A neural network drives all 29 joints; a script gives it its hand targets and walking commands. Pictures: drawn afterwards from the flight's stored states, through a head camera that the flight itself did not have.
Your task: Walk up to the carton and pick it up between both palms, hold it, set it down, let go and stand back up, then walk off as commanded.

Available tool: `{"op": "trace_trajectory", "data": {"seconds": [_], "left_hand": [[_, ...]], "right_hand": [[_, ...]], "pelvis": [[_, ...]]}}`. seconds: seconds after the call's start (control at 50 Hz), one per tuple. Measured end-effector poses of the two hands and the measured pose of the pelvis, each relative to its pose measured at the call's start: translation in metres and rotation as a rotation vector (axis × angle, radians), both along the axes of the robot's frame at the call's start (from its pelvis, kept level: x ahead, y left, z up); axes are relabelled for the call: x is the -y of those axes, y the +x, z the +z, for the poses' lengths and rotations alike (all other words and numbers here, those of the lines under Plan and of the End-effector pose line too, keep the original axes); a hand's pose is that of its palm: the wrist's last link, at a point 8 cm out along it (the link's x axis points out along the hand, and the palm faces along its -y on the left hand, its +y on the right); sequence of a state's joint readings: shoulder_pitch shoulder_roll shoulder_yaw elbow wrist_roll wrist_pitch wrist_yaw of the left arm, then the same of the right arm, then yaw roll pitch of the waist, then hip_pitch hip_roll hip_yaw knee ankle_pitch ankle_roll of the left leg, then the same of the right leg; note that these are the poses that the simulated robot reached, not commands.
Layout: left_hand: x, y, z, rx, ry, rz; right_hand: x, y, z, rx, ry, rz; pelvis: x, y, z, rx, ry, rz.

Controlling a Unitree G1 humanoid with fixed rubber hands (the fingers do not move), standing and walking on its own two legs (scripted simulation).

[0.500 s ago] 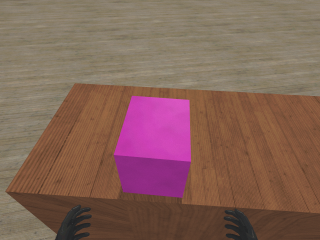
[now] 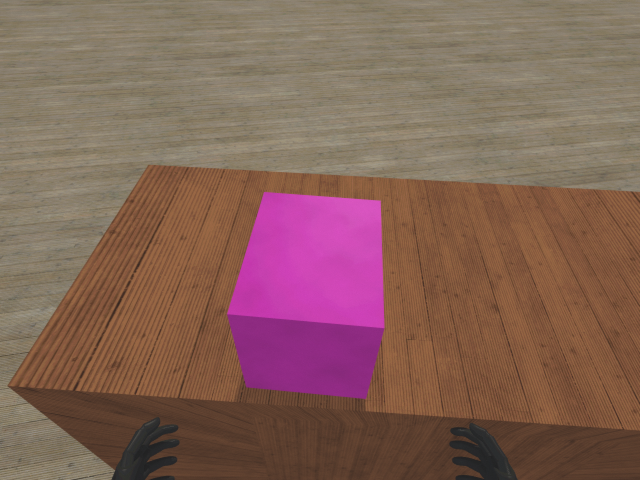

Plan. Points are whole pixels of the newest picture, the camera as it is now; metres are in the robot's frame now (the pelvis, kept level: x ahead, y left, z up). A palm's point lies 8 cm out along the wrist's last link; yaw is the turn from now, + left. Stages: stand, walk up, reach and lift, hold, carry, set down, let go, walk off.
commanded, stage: let go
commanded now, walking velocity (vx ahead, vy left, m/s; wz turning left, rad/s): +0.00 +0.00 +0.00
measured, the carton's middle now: (313, 293) +0.39 +0.01 +0.00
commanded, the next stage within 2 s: stand in 0.24 s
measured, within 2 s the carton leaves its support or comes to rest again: neither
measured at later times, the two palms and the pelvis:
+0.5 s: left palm out of the picture +0.15 +0.26 -0.08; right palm out of the picture +0.11 -0.27 -0.10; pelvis +0.01 +0.00 +0.00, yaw +0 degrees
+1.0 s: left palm out of the picture +0.13 +0.28 -0.10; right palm out of the picture +0.10 -0.29 -0.11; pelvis +0.02 +0.00 +0.00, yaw +0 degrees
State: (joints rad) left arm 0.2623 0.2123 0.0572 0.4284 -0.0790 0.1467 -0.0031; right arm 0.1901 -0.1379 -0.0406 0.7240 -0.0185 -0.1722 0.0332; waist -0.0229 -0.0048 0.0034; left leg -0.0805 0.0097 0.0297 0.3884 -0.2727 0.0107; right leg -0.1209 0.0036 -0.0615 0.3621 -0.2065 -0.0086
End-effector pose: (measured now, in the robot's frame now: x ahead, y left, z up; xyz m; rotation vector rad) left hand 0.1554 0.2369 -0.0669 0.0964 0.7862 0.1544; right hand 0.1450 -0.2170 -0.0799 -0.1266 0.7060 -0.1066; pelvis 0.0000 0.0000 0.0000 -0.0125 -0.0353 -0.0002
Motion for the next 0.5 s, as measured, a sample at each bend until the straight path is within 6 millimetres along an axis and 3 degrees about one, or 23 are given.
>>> {"op": "trace_trajectory", "data": {"seconds": [0.28, 0.5], "left_hand": [[-0.002, 0.001, -0.002, -0.007, 0.014, -0.007], [-0.026, -0.008, -0.009, -0.031, 0.111, -0.018]], "right_hand": [[0.003, 0.003, -0.002, -0.016, -0.013, 0.007], [0.058, -0.032, -0.017, -0.245, -0.147, -0.04]], "pelvis": [[0.0, 0.003, 0.0, -0.004, 0.0, 0.0], [0.002, 0.006, -0.002, -0.008, 0.003, 0.0]]}}
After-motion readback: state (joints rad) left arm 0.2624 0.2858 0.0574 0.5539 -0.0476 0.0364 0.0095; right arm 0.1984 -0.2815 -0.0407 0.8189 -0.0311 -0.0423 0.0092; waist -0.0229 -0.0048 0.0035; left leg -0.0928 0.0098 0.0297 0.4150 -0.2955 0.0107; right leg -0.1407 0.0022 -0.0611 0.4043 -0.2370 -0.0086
